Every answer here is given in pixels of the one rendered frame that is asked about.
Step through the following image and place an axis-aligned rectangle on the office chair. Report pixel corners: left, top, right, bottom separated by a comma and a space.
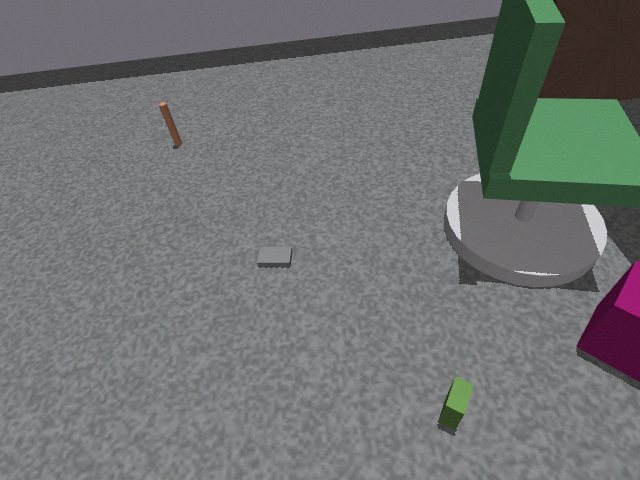
444, 0, 640, 287

